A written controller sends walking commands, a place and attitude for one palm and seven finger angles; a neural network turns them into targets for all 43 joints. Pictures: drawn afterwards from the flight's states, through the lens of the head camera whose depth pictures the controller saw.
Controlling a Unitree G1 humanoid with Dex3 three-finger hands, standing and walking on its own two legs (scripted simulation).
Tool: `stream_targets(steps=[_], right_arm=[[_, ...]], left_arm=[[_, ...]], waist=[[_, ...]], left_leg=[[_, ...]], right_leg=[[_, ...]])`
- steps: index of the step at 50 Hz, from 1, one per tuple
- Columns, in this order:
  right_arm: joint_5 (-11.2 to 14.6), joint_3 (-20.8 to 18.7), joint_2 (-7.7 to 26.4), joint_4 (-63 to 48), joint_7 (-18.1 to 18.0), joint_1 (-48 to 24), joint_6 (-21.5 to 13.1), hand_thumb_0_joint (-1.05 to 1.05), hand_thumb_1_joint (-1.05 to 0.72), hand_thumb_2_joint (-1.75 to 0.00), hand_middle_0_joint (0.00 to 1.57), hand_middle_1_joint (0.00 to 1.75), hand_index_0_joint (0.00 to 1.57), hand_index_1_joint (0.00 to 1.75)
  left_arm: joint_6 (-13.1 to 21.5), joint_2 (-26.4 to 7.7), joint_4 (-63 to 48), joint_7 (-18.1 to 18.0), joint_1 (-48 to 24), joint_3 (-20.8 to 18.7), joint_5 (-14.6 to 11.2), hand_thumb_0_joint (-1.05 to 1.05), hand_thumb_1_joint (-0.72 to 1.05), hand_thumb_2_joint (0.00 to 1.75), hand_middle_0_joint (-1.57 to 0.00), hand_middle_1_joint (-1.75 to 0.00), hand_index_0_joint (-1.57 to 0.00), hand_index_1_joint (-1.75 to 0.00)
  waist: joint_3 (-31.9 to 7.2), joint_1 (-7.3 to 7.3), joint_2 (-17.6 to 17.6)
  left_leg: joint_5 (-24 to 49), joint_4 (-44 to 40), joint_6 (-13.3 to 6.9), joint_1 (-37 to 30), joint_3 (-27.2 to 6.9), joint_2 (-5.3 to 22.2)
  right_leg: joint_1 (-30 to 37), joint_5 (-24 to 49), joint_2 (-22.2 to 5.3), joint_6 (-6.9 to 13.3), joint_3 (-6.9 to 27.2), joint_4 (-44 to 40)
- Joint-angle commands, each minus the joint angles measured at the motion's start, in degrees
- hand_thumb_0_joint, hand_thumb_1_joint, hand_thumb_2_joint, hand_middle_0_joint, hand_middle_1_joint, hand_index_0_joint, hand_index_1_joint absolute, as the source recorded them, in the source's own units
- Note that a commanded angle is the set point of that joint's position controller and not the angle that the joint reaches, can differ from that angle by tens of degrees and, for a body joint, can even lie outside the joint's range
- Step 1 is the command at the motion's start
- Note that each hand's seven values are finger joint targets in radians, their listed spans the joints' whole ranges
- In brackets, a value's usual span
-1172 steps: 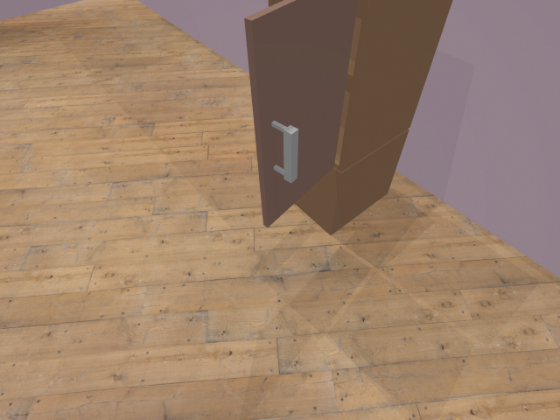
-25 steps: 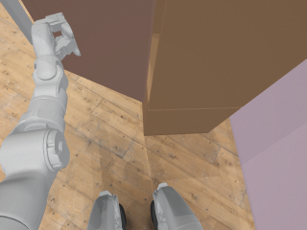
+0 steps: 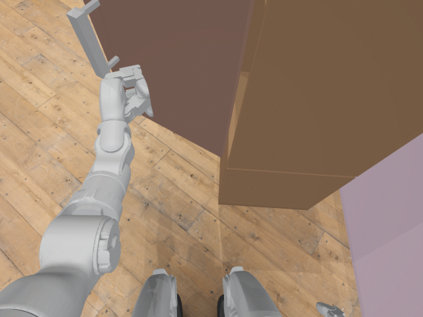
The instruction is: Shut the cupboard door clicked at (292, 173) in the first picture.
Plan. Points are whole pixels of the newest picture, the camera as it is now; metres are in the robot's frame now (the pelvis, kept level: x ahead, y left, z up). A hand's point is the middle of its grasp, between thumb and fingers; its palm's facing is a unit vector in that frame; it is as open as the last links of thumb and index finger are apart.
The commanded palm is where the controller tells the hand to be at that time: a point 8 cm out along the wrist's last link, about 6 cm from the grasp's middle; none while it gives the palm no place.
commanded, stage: draw the hand back to the body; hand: left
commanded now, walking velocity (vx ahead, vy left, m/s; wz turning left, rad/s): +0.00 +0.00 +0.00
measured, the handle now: (98, 41) +0.67 +0.19 +0.05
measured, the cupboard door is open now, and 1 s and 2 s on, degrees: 63 63 63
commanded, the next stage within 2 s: step back with the hand held close in 1.54 s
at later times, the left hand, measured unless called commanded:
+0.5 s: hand (74, 139) +0.38 +0.16 +0.14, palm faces +0.00 -1.00 -0.06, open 3.1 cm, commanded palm +0.33 +0.22 +0.16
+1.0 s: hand out of the picture +0.26 +0.27 +0.23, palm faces +0.32 -0.88 -0.35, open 4.8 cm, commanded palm +0.21 +0.32 +0.26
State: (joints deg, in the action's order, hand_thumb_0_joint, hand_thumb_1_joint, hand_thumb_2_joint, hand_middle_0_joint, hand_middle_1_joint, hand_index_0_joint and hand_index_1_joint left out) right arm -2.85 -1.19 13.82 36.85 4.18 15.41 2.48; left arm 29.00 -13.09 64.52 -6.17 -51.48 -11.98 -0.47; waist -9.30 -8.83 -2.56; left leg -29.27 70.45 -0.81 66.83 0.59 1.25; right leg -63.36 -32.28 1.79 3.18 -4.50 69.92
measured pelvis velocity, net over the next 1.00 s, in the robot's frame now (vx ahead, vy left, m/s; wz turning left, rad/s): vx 0.04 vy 0.04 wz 0.02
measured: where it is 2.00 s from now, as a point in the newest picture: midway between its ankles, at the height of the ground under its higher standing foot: outside the picture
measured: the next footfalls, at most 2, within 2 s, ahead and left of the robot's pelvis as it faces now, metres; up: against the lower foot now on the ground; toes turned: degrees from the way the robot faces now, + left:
none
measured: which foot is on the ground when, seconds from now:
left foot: down 0.00-1.00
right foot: down 0.00-1.00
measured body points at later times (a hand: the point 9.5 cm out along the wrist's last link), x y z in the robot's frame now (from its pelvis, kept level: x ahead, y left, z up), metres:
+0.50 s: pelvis +0.01 +0.01 +0.07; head +0.05 +0.01 +0.52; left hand +0.37 +0.21 +0.15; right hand +0.13 -0.25 -0.03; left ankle +0.03 +0.11 -0.63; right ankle +0.00 -0.09 -0.63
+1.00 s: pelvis +0.04 +0.04 +0.11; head +0.03 +0.02 +0.56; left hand +0.24 +0.32 +0.25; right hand +0.24 -0.16 +0.03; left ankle +0.03 +0.11 -0.63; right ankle +0.00 -0.09 -0.63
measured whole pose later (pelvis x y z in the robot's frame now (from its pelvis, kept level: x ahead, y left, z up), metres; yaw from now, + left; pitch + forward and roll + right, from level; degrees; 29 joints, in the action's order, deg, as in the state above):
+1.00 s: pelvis +0.04 +0.04 +0.11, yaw +1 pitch -2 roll -1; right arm 1.7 4.0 11.6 32.0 -3.5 9.7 -0.4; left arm -1.9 -19.3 -16.0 -5.4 19.3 -10.3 -4.5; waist -0.4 3.0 -3.8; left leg -14.2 25.0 -3.5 8.9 1.9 -2.8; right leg -5.1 -15.9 -0.7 -0.5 -2.1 22.9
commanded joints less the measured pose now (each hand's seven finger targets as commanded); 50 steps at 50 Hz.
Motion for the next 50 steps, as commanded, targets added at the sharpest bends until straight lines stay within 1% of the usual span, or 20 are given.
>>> stream_targets(steps=[1, 2, 4, 7, 8, 10, 12, 13, 16, 20, 23, 24, 27, 28, 31, 36, 41, 43, 46, 50], right_arm=[[0.8, -3.0, 9.3, -3.9, -0.6, 11.3, 0.4, 0.00, -0.90, -0.90, 0.20, 0.30, 0.20, 0.30], [1.2, -3.0, 9.0, -5.1, -0.7, 10.8, 0.5, 0.00, -0.90, -0.90, 0.20, 0.30, 0.20, 0.30], [2.1, -2.7, 8.5, -6.9, -0.7, 10.1, 0.5, 0.00, -0.90, -0.90, 0.20, 0.30, 0.20, 0.30], [3.4, -2.6, 8.1, -8.3, -1.6, 9.5, 0.6, 0.00, -0.90, -0.90, 0.20, 0.30, 0.20, 0.30], [3.7, -2.5, 8.3, -8.5, -2.2, 9.2, 0.5, 0.00, -0.90, -0.90, 0.20, 0.30, 0.20, 0.30], [4.4, -2.4, 8.1, -8.5, -3.2, 7.8, -0.1, 0.00, -0.90, -0.90, 0.20, 0.30, 0.20, 0.30], [4.7, -2.1, 8.0, -8.0, -4.0, 6.5, -1.0, 0.00, -0.90, -0.90, 0.20, 0.30, 0.20, 0.30], [4.9, -2.1, 8.1, -8.0, -4.5, 6.0, -1.4, 0.00, -0.90, -0.90, 0.20, 0.30, 0.20, 0.30], [5.4, -1.7, 8.0, -7.4, -5.1, 4.2, -2.8, 0.00, -0.90, -0.90, 0.20, 0.30, 0.20, 0.30], [6.1, -1.1, 8.1, -8.8, -5.4, 1.1, -3.6, 0.00, -0.90, -0.90, 0.20, 0.30, 0.20, 0.30], [6.5, -0.7, 8.1, -10.7, -5.7, -1.2, -4.3, 0.00, -0.90, -0.90, 0.20, 0.30, 0.20, 0.30], [7.0, -0.9, 5.9, -12.5, -6.9, -4.7, -2.0, 0.00, -0.90, -0.90, 0.20, 0.30, 0.20, 0.30], [6.8, -0.3, 5.6, -14.4, -8.6, -7.2, -1.3, 0.00, -0.90, -0.90, 0.20, 0.30, 0.20, 0.30], [6.9, -0.2, 5.8, -14.2, -9.1, -7.5, -1.1, 0.00, -0.90, -0.90, 0.20, 0.30, 0.20, 0.30], [6.8, 0.6, 5.3, -14.2, -9.9, -9.2, -1.5, 0.00, -0.90, -0.90, 0.20, 0.30, 0.20, 0.30], [6.2, 1.5, 5.1, -13.6, -9.9, -9.7, -2.9, 0.00, -0.90, -0.90, 0.20, 0.30, 0.20, 0.30], [5.5, 2.0, 4.9, -13.7, -8.9, -10.6, -4.1, 0.00, -0.90, -0.90, 0.20, 0.30, 0.20, 0.30], [5.1, 2.0, 5.2, -13.4, -8.8, -11.0, -4.4, 0.00, -0.90, -0.90, 0.20, 0.30, 0.20, 0.30], [4.8, 2.1, 4.7, -13.5, -8.4, -11.4, -5.2, 0.00, -0.90, -0.90, 0.20, 0.30, 0.20, 0.30], [4.4, 2.2, 4.4, -12.8, -8.0, -11.8, -6.4, 0.00, -0.90, -0.90, 0.20, 0.30, 0.20, 0.30]], left_arm=[[3.6, -12.6, -16.0, 1.1, -16.1, -5.6, -2.1, 0.00, 0.90, 0.90, -1.30, -1.50, -1.30, -1.50], [3.5, -12.6, -19.8, 1.7, -12.6, -5.1, -2.5, 0.00, 0.90, 0.90, -1.30, -1.50, -1.30, -1.50], [2.3, -11.4, -25.5, 2.9, -6.4, -4.1, -3.8, 0.00, 0.90, 0.90, -1.30, -1.50, -1.30, -1.50], [-0.6, -10.6, -31.3, 4.2, 0.7, -3.0, -5.4, 0.00, 0.90, 0.90, -1.30, -1.50, -1.30, -1.50], [-1.3, -11.2, -33.0, 4.5, 2.0, -3.2, -5.9, 0.00, 0.90, 0.90, -1.30, -1.50, -1.30, -1.50], [-2.1, -8.8, -36.5, 5.3, 2.7, -1.0, -7.5, 0.00, 0.90, 0.90, -1.30, -1.50, -1.30, -1.50], [-2.3, -7.1, -38.9, 6.2, 2.8, 1.4, -8.5, 0.00, 0.90, 0.90, -1.30, -1.50, -1.30, -1.50], [-2.1, -6.6, -40.9, 6.8, 3.0, 2.7, -8.6, 0.00, 0.90, 0.90, -1.30, -1.50, -1.30, -1.50], [-2.4, -5.2, -41.8, 8.6, 8.0, 5.1, -9.2, 0.00, 0.90, 0.90, -1.30, -1.50, -1.30, -1.50], [-5.3, -7.5, -44.5, 10.5, 17.2, 3.8, -10.3, 0.00, 0.90, 0.90, -1.24, -1.44, -1.24, -1.44], [-7.5, -10.9, -50.8, 11.0, 22.5, 0.2, -12.2, 0.00, 0.90, 0.90, -1.16, -1.35, -1.16, -1.35], [-10.5, -13.5, -56.3, 7.7, 25.2, 4.1, -6.3, 0.00, 0.90, 0.90, -1.13, -1.32, -1.13, -1.32], [-16.0, -12.7, -65.8, 4.2, 32.1, 3.8, -5.9, 0.00, 0.90, 0.90, -1.05, -1.23, -1.05, -1.23], [-17.2, -13.9, -67.3, 3.4, 33.4, 2.9, -5.8, 0.00, 0.90, 0.90, -1.02, -1.20, -1.02, -1.20], [-20.1, -12.5, -71.5, 2.0, 35.9, 4.0, -5.1, 0.00, 0.90, 0.90, -0.94, -1.11, -0.94, -1.11], [-23.8, -11.5, -77.4, 1.3, 45.3, 3.5, -4.6, 0.00, 0.90, 0.90, -0.81, -0.96, -0.81, -0.96], [-25.8, -12.2, -85.9, 1.1, 54.5, 1.4, -4.4, 0.00, 0.90, 0.90, -0.67, -0.81, -0.67, -0.81], [-26.4, -14.7, -87.9, 0.7, 58.2, -1.9, -4.4, 0.00, 0.90, 0.90, -0.61, -0.75, -0.61, -0.75], [-26.3, -16.1, -94.7, 0.2, 59.2, -4.6, -4.1, 0.00, 0.90, 0.90, -0.53, -0.66, -0.53, -0.66], [-26.4, -18.0, -98.1, -0.5, 65.2, -8.8, -4.2, 0.00, 0.90, 0.90, -0.42, -0.54, -0.42, -0.54]], waist=[[-34.9, 2.28, -0.9], [-36.9, 3.47, -1.1], [-36.4, 4.91, -0.6], [-28.8, 4.57, 7.4], [-27.0, 4.60, 8.8], [-22.3, 3.75, 9.5], [-18.0, 3.00, 8.9], [-16.3, 2.82, 6.6], [-13.4, 3.47, 2.7], [-11.4, 6.20, -0.8], [-12.5, 8.32, -0.3], [-15.1, 8.90, 1.9], [-11.3, 8.94, 0.4], [-10.2, 9.02, 1.2], [-4.2, 8.32, 0.7], [-2.0, 8.95, 0.1], [-0.6, 9.85, -1.1], [0.4, 10.36, 0.6], [-1.4, 10.70, -1.7], [0.8, 11.50, -3.7]], left_leg=[[23.6, -7.1, -0.7, -23.9, -1.9, -1.3], [24.8, -8.3, -0.7, -25.3, -1.5, -1.4], [25.9, -10.7, -0.7, -27.1, -0.9, -1.3], [20.5, -14.3, -1.5, -23.3, 0.5, -1.7], [19.2, -15.6, -1.7, -23.5, 0.5, -1.6], [15.8, -17.5, -1.8, -24.8, 0.8, -1.7], [13.3, -19.4, -1.9, -27.5, 0.5, -1.5], [12.9, -20.3, -2.0, -29.8, 0.6, -1.4], [12.2, -22.9, -1.8, -34.8, -0.3, -1.2], [12.9, -26.7, -1.3, -38.9, -0.8, -1.1], [16.0, -28.7, -1.3, -41.2, -1.0, -1.1], [18.0, -31.8, -1.2, -44.6, -0.7, -1.0], [21.7, -35.0, -1.4, -47.7, -0.7, -0.7], [22.4, -36.1, -1.5, -49.1, -1.1, -0.3], [22.4, -39.7, -1.5, -53.0, -1.6, 0.0], [27.6, -44.1, -1.1, -59.8, -2.7, 0.6], [34.3, -47.1, -0.3, -63.5, -3.5, 1.3], [35.3, -47.6, -0.2, -63.1, -3.3, 1.3], [38.3, -48.1, 0.4, -65.2, -3.7, 1.3], [38.5, -48.9, 1.2, -64.6, -3.9, 1.4]], right_leg=[[22.2, 32.5, 0.2, -2.6, 5.4, -10.4], [25.2, 34.7, 0.2, -2.6, 5.7, -10.9], [28.8, 36.8, 0.3, -2.7, 5.6, -12.7], [35.4, 36.5, -0.1, -3.8, 7.0, -18.0], [36.3, 34.8, -0.3, -3.9, 7.3, -19.2], [35.8, 29.7, -0.7, -4.4, 7.8, -22.8], [34.1, 24.1, -0.7, -4.2, 7.6, -25.5], [33.0, 22.4, -0.7, -4.0, 7.3, -26.4], [31.2, 19.3, -0.6, -3.3, 5.7, -28.0], [32.7, 18.8, -0.5, -2.5, 4.5, -29.4], [37.5, 22.1, -0.5, -2.2, 4.1, -29.6], [42.1, 23.7, -2.1, -2.6, 7.1, -32.8], [45.7, 28.2, -2.4, -2.7, 5.7, -34.9], [46.2, 28.2, -2.1, -2.6, 5.4, -36.2], [46.2, 27.2, -1.8, -2.4, 4.5, -39.7], [50.5, 29.5, -1.6, -2.1, 3.2, -43.6], [54.3, 32.1, -1.8, -2.1, 2.7, -46.5], [55.8, 32.8, -1.7, -2.1, 2.7, -47.6], [57.7, 33.4, -1.9, -2.1, 2.5, -47.8], [58.5, 32.4, -1.9, -2.0, 2.2, -48.6]])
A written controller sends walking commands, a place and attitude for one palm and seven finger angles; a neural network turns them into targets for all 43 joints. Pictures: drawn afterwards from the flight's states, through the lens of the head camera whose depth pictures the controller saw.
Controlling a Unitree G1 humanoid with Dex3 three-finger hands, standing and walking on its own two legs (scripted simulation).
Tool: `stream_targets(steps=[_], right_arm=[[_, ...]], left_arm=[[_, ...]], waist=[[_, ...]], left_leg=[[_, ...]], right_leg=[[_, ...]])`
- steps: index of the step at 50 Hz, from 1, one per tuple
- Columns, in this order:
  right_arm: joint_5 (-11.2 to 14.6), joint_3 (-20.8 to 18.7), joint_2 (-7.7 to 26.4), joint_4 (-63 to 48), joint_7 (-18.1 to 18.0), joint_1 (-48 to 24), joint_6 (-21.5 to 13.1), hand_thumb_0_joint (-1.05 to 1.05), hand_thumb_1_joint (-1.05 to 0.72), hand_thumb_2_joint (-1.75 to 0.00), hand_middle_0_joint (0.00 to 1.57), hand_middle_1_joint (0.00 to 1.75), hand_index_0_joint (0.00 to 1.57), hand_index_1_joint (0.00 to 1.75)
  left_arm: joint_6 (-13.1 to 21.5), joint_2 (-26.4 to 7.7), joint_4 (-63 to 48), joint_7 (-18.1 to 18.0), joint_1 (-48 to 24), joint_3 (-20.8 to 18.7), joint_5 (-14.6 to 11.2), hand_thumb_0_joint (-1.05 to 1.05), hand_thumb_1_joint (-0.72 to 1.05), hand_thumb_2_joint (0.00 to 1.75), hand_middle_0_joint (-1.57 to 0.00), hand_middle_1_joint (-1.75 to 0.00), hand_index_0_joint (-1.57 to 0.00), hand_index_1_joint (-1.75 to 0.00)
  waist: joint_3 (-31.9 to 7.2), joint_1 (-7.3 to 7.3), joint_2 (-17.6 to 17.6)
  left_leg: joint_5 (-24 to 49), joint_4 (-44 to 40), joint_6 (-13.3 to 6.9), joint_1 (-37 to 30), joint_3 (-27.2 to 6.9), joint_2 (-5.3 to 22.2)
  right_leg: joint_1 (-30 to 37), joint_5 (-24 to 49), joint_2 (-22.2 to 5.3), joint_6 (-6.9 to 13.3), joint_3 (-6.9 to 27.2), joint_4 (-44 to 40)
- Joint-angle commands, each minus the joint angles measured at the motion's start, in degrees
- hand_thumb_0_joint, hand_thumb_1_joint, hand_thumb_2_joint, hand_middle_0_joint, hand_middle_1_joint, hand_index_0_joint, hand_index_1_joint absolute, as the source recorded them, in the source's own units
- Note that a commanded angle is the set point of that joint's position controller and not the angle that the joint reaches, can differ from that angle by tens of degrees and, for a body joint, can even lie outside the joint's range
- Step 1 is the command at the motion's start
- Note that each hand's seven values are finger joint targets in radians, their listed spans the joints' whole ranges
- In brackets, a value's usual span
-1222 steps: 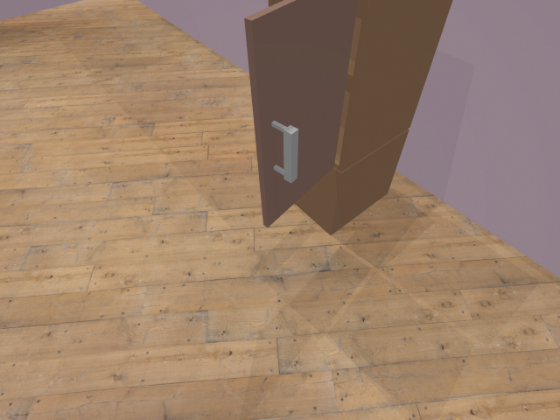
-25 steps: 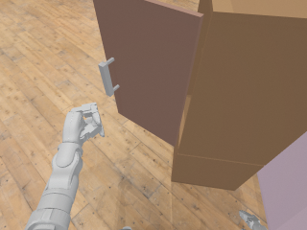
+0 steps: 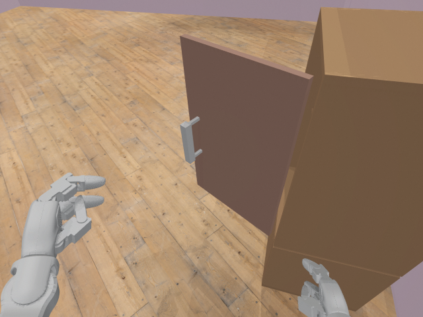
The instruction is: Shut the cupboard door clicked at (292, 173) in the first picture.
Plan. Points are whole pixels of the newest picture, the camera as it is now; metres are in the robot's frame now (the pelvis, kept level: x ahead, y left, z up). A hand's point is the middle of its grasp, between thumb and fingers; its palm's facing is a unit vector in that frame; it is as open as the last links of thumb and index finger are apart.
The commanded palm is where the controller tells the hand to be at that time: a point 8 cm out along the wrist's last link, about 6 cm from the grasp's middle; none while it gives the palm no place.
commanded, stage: draw the hand back to the body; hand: left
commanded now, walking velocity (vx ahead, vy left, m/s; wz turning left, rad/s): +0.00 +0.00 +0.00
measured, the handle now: (193, 140) +0.64 +0.14 -0.06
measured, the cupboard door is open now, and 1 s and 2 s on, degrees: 63 63 63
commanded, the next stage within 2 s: step back with the hand held close in 0.54 s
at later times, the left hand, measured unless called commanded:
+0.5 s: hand (61, 239) +0.18 +0.23 +0.16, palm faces +0.43 -0.81 -0.40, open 7.4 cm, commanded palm +0.13 +0.28 +0.17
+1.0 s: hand (55, 231) +0.19 +0.25 +0.16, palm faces +0.37 -0.78 -0.50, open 7.4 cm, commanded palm +0.13 +0.29 +0.17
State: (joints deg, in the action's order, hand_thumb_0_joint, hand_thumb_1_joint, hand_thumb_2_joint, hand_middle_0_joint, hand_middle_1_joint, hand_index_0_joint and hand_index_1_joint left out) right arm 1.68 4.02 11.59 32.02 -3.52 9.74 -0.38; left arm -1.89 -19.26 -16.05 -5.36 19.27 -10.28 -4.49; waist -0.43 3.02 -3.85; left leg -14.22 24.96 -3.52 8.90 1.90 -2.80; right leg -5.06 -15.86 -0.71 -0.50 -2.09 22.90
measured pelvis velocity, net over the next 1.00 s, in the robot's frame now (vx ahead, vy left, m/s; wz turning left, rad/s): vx -0.02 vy -0.01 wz -0.01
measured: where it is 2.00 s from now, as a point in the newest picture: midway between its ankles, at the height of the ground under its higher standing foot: outside the picture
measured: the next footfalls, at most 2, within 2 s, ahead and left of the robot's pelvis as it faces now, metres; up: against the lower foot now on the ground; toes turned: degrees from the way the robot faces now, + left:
right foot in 1.96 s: -0.22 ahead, -0.13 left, +0.00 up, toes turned +7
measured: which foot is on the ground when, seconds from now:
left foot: down 0.00-1.00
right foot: down 0.00-1.00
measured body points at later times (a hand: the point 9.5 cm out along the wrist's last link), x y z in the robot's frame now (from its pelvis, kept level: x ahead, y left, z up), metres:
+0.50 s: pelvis -0.01 -0.02 +0.00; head -0.04 -0.05 +0.45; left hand +0.15 +0.27 +0.18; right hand +0.17 -0.25 -0.09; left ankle -0.01 +0.07 -0.74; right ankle -0.04 -0.12 -0.74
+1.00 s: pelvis -0.02 -0.01 +0.00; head -0.01 -0.03 +0.44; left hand +0.16 +0.28 +0.18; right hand +0.16 -0.26 -0.09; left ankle -0.01 +0.07 -0.74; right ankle -0.04 -0.12 -0.74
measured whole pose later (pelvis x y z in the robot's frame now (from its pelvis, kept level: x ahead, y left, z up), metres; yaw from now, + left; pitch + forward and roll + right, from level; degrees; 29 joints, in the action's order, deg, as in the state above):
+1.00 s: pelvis -0.02 -0.01 +0.00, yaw -1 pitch +1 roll +0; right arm 1.3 -0.8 14.5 33.0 -5.6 9.9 1.9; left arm 7.0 -24.4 -25.8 -7.2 31.3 -22.1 -4.4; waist -0.9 0.3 -2.9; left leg -14.3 29.0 -2.7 15.9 2.5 -1.6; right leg -13.0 -16.4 0.2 0.2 -1.7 28.4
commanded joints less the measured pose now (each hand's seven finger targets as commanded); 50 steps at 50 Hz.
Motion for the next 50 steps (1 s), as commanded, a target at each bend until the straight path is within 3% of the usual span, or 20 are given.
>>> stream_targets(steps=[1, 4, 5, 8, 10, 13, 17, 18, 19, 23, 25, 29, 33, 34, 35, 37, 40, 45, 48, 50], right_arm=[[-0.1, -3.1, 6.6, -7.8, -0.2, -6.3, -3.8, 0.00, -0.90, -0.90, 0.20, 0.30, 0.20, 0.30], [-0.1, -3.4, 6.7, -7.6, -0.1, -6.6, -4.5, 0.00, -0.90, -0.90, 0.20, 0.30, 0.20, 0.30], [0.0, -3.5, 6.8, -7.5, -0.2, -6.6, -4.7, 0.00, -0.90, -0.90, 0.20, 0.30, 0.20, 0.30], [0.2, -4.1, 7.2, -7.2, -0.4, -7.0, -5.3, 0.00, -0.90, -0.90, 0.20, 0.30, 0.20, 0.30], [0.2, -4.0, 7.5, -6.6, -0.3, -6.6, -5.5, 0.00, -0.90, -0.90, 0.20, 0.30, 0.20, 0.30], [0.0, -4.6, 8.3, -5.7, -0.5, -6.3, -6.3, 0.00, -0.90, -0.90, 0.20, 0.30, 0.20, 0.30], [-0.1, -4.8, 8.0, -6.0, -1.1, -6.5, -7.1, 0.00, -0.90, -0.90, 0.20, 0.30, 0.20, 0.30], [-0.3, -4.8, 8.0, -5.7, -1.3, -6.8, -7.4, 0.00, -0.90, -0.90, 0.20, 0.30, 0.20, 0.30], [-0.2, -4.6, 7.5, -6.0, -1.4, -7.0, -7.7, 0.00, -0.90, -0.90, 0.20, 0.30, 0.20, 0.30], [-0.3, -4.4, 7.2, -5.2, -1.6, -7.4, -8.8, 0.00, -0.90, -0.90, 0.20, 0.30, 0.20, 0.30], [-0.1, -4.2, 6.7, -5.1, -1.5, -7.4, -8.8, 0.00, -0.90, -0.90, 0.20, 0.30, 0.20, 0.30], [0.0, -4.7, 6.8, -5.0, -1.2, -6.8, -8.4, 0.00, -0.90, -0.90, 0.20, 0.30, 0.20, 0.30], [-0.1, -5.2, 7.3, -5.1, -1.3, -6.8, -8.0, 0.00, -0.90, -0.90, 0.20, 0.30, 0.20, 0.30], [-0.2, -6.1, 9.5, -6.1, -1.0, -6.5, -6.5, 0.00, -0.90, -0.90, 0.20, 0.30, 0.20, 0.30], [-0.3, -5.9, 8.3, -5.1, -1.1, -6.2, -5.6, 0.00, -0.90, -0.90, 0.20, 0.30, 0.20, 0.30], [-0.3, -6.0, 7.7, -5.3, -1.0, -6.5, -4.4, 0.00, -0.90, -0.90, 0.20, 0.30, 0.20, 0.30], [-0.1, -6.3, 7.7, -5.8, -1.4, -6.3, -3.3, 0.00, -0.90, -0.90, 0.20, 0.30, 0.20, 0.30], [-0.2, -6.6, 8.6, -8.0, -2.6, -6.1, -1.2, 0.00, -0.90, -0.90, 0.20, 0.30, 0.20, 0.30], [-0.3, -6.9, 9.0, -8.7, -2.8, -5.8, -0.1, 0.00, -0.90, -0.90, 0.20, 0.30, 0.20, 0.30], [-0.1, -6.9, 8.9, -9.4, -2.7, -5.2, 0.5, 0.00, -0.90, -0.90, 0.20, 0.30, 0.20, 0.30]], left_arm=[[4.6, -11.6, -18.3, -1.4, -4.5, -10.9, -0.2, 0.00, 0.90, 0.90, -0.39, -0.51, -0.39, -0.51], [5.0, -12.4, -19.2, -1.6, -0.2, -13.5, -0.5, 0.00, 0.90, 0.90, -0.31, -0.42, -0.31, -0.42], [5.2, -12.9, -18.9, -1.7, 1.2, -14.8, -0.7, 0.00, 0.90, 0.90, -0.28, -0.39, -0.28, -0.39], [6.0, -14.8, -19.4, -1.8, 4.5, -18.5, -0.8, 0.00, 0.90, 0.90, -0.20, -0.30, -0.20, -0.30], [6.0, -10.7, -16.6, -1.5, 3.5, -14.5, -0.5, 0.00, 0.90, 0.90, -0.20, -0.30, -0.20, -0.30], [6.4, -9.9, -15.5, -1.6, 0.7, -13.1, 0.0, 0.00, 0.90, 0.90, -0.20, -0.30, -0.20, -0.30], [7.5, -12.3, -18.1, -2.1, -0.2, -14.7, 0.1, 0.00, 0.90, 0.90, -0.20, -0.30, -0.20, -0.30], [7.7, -14.2, -18.3, -2.3, 0.2, -16.4, 0.0, 0.00, 0.90, 0.90, -0.20, -0.30, -0.20, -0.30], [8.2, -13.6, -19.9, -2.3, 0.0, -15.8, -0.1, 0.00, 0.90, 0.90, -0.20, -0.30, -0.20, -0.30], [8.7, -15.7, -20.8, -2.7, 1.2, -18.0, 0.1, 0.00, 0.90, 0.90, -0.20, -0.30, -0.20, -0.30], [8.8, -14.1, -19.4, -2.5, 2.3, -17.1, 0.0, 0.00, 0.90, 0.90, -0.20, -0.30, -0.20, -0.30], [8.7, -11.7, -15.8, -1.8, 5.0, -16.0, -0.6, 0.00, 0.90, 0.90, -0.20, -0.30, -0.20, -0.30], [8.9, -12.1, -14.7, -1.3, 5.2, -16.3, -0.8, 0.00, 0.90, 0.90, -0.20, -0.30, -0.20, -0.30], [11.3, -18.0, -18.3, -2.0, -0.1, -21.9, -0.2, 0.00, 0.90, 0.90, -0.20, -0.30, -0.20, -0.30], [11.8, -14.8, -14.3, -1.8, 3.6, -19.4, -0.3, 0.00, 0.90, 0.90, -0.20, -0.30, -0.20, -0.30], [12.6, -13.6, -14.5, -1.9, 4.8, -17.5, 0.1, 0.00, 0.90, 0.90, -0.20, -0.30, -0.20, -0.30], [13.6, -14.3, -16.6, -2.2, 6.4, -18.0, 0.2, 0.00, 0.90, 0.90, -0.20, -0.30, -0.20, -0.30], [13.5, -17.2, -22.0, -3.1, 9.2, -21.0, -0.2, 0.00, 0.90, 0.90, -0.20, -0.30, -0.20, -0.30], [12.9, -18.7, -22.5, -3.5, 10.6, -22.9, -0.3, 0.00, 0.90, 0.90, -0.20, -0.30, -0.20, -0.30], [12.6, -17.1, -22.1, -3.4, 11.5, -21.5, -0.4, 0.00, 0.90, 0.90, -0.20, -0.30, -0.20, -0.30]], waist=[[-7.9, -0.32, -1.9], [-6.2, 0.11, -1.9], [-4.9, 0.20, 0.0], [-3.3, 0.73, 0.6], [0.1, -0.26, 0.9], [1.6, -0.94, 1.8], [-3.8, -0.04, 3.0], [-3.9, 0.39, 2.7], [-5.1, 0.45, 1.5], [-3.3, 0.85, -2.6], [-0.9, 0.68, -2.3], [0.3, 0.42, 0.4], [0.0, 0.38, 3.7], [-0.5, -1.66, 3.7], [-1.6, -2.15, 6.0], [-2.2, -2.17, 7.8], [-6.3, -2.36, 5.9], [-12.2, -2.56, 1.3], [-13.0, -2.45, 1.3], [-12.1, -2.81, 2.1]], left_leg=[[22.4, -3.6, 3.8, -6.6, -5.2, 5.5], [18.1, -4.5, 3.8, -5.1, -4.9, 5.2], [16.9, -4.7, 3.7, -4.4, -5.0, 5.3], [13.1, -5.2, 3.4, -2.8, -4.4, 5.1], [9.6, -6.0, 3.3, -2.1, -4.6, 5.1], [5.7, -6.4, 2.6, -1.9, -4.4, 4.8], [6.8, -5.2, 1.6, -3.8, -3.4, 4.1], [6.8, -5.0, 1.6, -3.4, -3.1, 3.9], [7.1, -4.7, 1.5, -3.7, -2.8, 3.7], [8.4, -4.0, 1.8, -2.7, -2.3, 3.4], [8.7, -4.0, 1.9, -2.3, -1.9, 3.4], [8.9, -4.2, 1.8, -2.3, -1.3, 3.8], [9.3, -3.6, 1.3, -2.5, -0.9, 3.8], [5.8, 0.9, 0.3, 1.1, -2.7, 4.7], [5.1, 3.5, 0.5, 1.2, -2.7, 4.3], [4.0, 5.6, 0.7, 2.7, -2.4, 4.0], [7.1, 5.4, 1.1, 3.7, -2.4, 4.4], [28.4, 3.1, 1.0, 0.7, -4.2, 7.4], [31.2, 3.1, 1.1, 2.4, -4.9, 8.3], [28.6, 2.6, 1.3, 4.4, -5.4, 8.8]], right_leg=[[0.2, 15.3, 0.7, 1.6, -0.2, -1.9], [0.4, 13.0, 0.8, 1.7, -0.2, -2.5], [0.0, 12.6, 0.9, 1.7, -0.3, -2.6], [-0.1, 10.7, 1.2, 1.7, -0.2, -3.4], [-2.4, 8.1, 0.9, 1.5, -0.2, -3.4], [-3.9, 5.8, 0.8, 1.3, 0.1, -4.2], [-1.9, 6.1, 0.3, 1.2, 0.7, -3.8], [-1.4, 6.0, 0.3, 1.2, 1.0, -4.3], [-0.7, 6.2, 0.0, 1.2, 1.1, -3.9], [-1.0, 7.9, 0.1, 1.5, 1.6, -4.8], [-2.1, 8.1, 0.1, 1.4, 1.5, -4.7], [-2.6, 8.0, 0.0, 1.1, 1.8, -5.1], [-3.0, 8.6, -0.1, 0.7, 2.3, -5.7], [-7.1, 10.3, -4.5, 0.2, 8.4, -8.1], [-8.2, 10.9, -6.9, 0.9, 9.2, -8.2], [-8.9, 12.2, -8.8, 1.1, 10.4, -8.0], [-5.9, 20.9, -9.4, 1.7, 8.8, -3.2], [-2.1, 32.6, -4.7, 0.3, 4.2, 5.3], [-1.3, 32.4, -3.7, 0.3, 4.0, 6.7], [-1.5, 29.7, -3.6, 0.6, 4.5, 6.9]])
